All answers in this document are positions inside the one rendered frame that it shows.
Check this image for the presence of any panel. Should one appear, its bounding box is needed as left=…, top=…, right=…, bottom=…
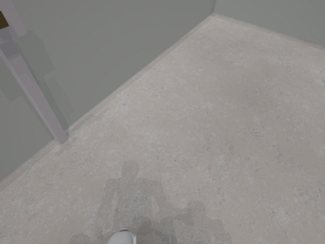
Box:
left=0, top=0, right=68, bottom=144

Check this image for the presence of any robot left thigh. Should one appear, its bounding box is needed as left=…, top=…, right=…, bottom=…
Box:
left=107, top=231, right=137, bottom=244

